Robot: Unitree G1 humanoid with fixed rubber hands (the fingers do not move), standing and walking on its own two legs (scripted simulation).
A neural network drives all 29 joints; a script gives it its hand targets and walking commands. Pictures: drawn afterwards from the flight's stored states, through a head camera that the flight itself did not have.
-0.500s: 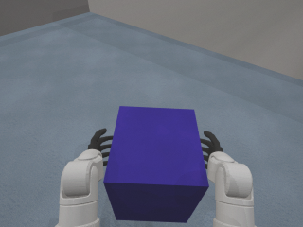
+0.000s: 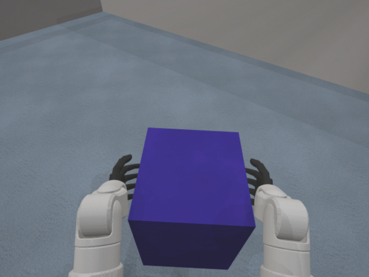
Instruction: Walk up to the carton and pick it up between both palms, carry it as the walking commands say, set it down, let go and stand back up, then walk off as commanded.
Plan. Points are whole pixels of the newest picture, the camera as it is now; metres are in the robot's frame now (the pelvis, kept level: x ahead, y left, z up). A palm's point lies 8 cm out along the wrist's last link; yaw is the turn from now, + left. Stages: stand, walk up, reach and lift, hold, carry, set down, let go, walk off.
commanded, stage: carry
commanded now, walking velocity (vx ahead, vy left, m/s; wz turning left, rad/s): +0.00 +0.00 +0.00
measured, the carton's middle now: (189, 201) +0.29 -0.01 +0.02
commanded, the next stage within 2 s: none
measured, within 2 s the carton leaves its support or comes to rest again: neither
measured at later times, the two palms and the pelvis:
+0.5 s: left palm (126, 184) +0.29 +0.12 +0.09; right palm (266, 186) +0.28 -0.17 +0.08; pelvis +0.01 -0.02 +0.00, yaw +0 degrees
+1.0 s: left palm (125, 183) +0.29 +0.13 +0.08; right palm (263, 184) +0.29 -0.16 +0.08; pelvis +0.02 -0.02 +0.00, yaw +1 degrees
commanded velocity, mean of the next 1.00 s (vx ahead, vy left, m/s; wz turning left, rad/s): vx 0.00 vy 0.00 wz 0.00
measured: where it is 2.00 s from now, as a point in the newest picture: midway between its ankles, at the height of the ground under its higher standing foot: (205, 234)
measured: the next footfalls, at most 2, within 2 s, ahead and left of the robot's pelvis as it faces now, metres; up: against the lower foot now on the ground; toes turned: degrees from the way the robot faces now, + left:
left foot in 1.40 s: +0.20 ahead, +0.16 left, +0.00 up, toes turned -5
right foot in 1.78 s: +0.46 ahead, -0.23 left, +0.00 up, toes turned -40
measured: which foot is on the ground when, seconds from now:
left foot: down 0.00-1.00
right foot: down 0.00-1.00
